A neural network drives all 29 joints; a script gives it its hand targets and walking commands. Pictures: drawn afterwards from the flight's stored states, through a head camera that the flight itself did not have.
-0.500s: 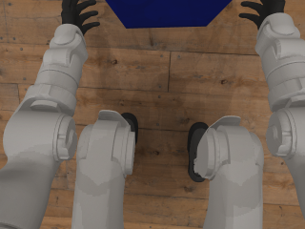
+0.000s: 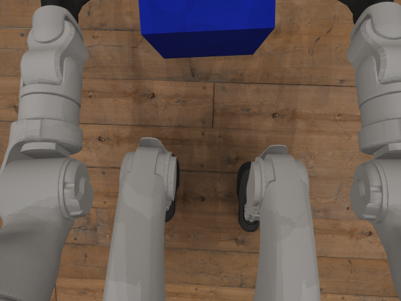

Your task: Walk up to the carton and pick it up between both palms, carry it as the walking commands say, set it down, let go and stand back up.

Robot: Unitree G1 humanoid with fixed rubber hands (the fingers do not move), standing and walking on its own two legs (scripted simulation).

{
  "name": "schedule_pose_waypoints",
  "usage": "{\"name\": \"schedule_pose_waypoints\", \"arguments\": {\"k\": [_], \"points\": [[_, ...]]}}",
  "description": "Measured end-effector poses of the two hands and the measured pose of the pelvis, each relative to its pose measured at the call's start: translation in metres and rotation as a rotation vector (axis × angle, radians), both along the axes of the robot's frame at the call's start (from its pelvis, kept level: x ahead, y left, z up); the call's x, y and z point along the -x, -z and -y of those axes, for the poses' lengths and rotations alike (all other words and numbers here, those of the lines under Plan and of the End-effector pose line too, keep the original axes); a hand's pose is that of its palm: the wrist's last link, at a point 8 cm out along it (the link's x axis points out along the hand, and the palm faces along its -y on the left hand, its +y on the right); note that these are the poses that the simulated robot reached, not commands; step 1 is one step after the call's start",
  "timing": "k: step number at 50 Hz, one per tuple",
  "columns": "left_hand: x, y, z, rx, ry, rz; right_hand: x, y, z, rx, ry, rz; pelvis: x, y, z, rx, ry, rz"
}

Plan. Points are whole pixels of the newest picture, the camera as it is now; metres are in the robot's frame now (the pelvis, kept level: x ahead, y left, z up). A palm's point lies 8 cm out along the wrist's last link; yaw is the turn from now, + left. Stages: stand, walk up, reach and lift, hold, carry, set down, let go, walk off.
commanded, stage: set down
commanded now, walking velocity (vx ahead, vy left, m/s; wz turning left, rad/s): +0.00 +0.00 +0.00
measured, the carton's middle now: (206, 4) +0.62 +0.03 -0.33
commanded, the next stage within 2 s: let go in 0.88 s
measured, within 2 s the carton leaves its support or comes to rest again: neither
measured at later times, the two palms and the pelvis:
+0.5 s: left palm out of the picture +0.52 +0.24 +0.00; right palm out of the picture +0.55 -0.19 +0.01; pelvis +0.00 +0.01 +0.10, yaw +0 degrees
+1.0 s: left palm out of the picture +0.52 +0.22 +0.15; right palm out of the picture +0.54 -0.19 +0.14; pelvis +0.07 +0.01 +0.24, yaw -1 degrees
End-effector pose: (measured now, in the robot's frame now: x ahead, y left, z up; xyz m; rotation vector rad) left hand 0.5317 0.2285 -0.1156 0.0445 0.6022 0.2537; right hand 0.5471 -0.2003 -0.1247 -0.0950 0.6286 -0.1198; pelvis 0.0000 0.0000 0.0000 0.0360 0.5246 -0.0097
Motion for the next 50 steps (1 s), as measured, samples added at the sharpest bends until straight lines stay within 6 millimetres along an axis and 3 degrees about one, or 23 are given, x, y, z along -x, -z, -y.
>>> {"name": "schedule_pose_waypoints", "arguments": {"k": [4,10,13,18,22,27,31,37,45,47,50], "points": [[0.003,-0.039,-0.005,0.032,-0.012,0.005,-0.008,-0.047,-0.010,-0.014,-0.027,0.048,-0.003,-0.016,-0.001,0.004,-0.005,-0.057],[0.011,-0.084,-0.003,0.068,-0.008,-0.016,-0.005,-0.090,-0.022,-0.013,-0.049,-0.020,-0.009,-0.039,-0.003,0.002,-0.019,-0.161],[0.013,-0.093,-0.002,0.076,-0.003,-0.008,0.005,-0.100,-0.018,-0.002,-0.033,-0.038,-0.008,-0.053,-0.004,0.010,-0.022,-0.196],[0.024,-0.090,0.001,0.087,0.010,-0.036,0.017,-0.105,-0.009,0.003,-0.020,-0.046,-0.003,-0.075,-0.008,0.023,-0.020,-0.229],[0.021,-0.099,-0.004,0.041,0.028,-0.017,0.008,-0.121,-0.006,-0.015,-0.016,0.021,-0.001,-0.089,-0.012,0.028,-0.017,-0.238],[0.009,-0.131,-0.011,0.006,0.049,0.000,-0.006,-0.148,-0.006,0.002,-0.039,0.056,0.000,-0.118,-0.015,0.020,-0.012,-0.146],[-0.001,-0.156,-0.012,-0.005,0.073,-0.030,-0.005,-0.161,-0.005,0.017,-0.059,-0.021,-0.010,-0.149,-0.016,0.026,-0.013,-0.078],[-0.005,-0.205,-0.009,-0.009,0.089,0.002,-0.008,-0.205,-0.017,0.012,-0.118,-0.004,-0.033,-0.193,-0.015,0.032,-0.002,0.021],[0.005,-0.261,-0.011,0.038,0.012,-0.031,-0.016,-0.268,-0.001,-0.023,-0.030,0.007,-0.071,-0.223,-0.015,0.030,0.006,-0.188],[0.004,-0.270,-0.006,0.049,0.021,-0.028,-0.013,-0.274,-0.002,-0.028,-0.037,-0.012,-0.075,-0.230,-0.013,0.020,0.010,-0.214],[0.009,-0.268,0.005,0.056,0.059,-0.055,0.003,-0.268,-0.005,-0.034,-0.049,-0.059,-0.075,-0.236,-0.010,0.009,0.003,-0.240]]}}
